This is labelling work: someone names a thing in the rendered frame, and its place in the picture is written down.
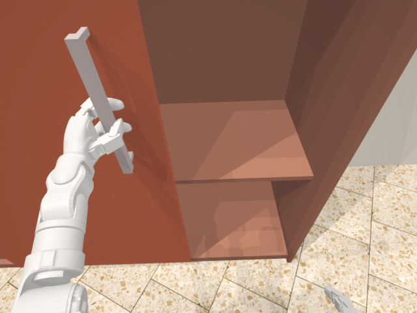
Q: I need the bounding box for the robot left upper arm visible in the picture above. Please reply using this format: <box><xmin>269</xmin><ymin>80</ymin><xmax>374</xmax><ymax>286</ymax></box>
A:
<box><xmin>13</xmin><ymin>283</ymin><xmax>89</xmax><ymax>313</ymax></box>

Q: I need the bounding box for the left robot forearm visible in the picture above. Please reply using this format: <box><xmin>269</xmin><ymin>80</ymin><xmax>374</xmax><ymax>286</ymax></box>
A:
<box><xmin>10</xmin><ymin>153</ymin><xmax>94</xmax><ymax>313</ymax></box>

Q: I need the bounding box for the robot right hand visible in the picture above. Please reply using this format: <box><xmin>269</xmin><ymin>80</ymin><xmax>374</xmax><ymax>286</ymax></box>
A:
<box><xmin>324</xmin><ymin>286</ymin><xmax>361</xmax><ymax>313</ymax></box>

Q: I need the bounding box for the handle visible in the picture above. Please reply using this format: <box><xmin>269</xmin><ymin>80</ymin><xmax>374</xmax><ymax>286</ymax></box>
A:
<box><xmin>64</xmin><ymin>27</ymin><xmax>134</xmax><ymax>174</ymax></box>

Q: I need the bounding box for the robot left hand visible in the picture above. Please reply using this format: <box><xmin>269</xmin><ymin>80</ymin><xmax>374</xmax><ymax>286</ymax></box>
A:
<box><xmin>63</xmin><ymin>97</ymin><xmax>132</xmax><ymax>166</ymax></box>

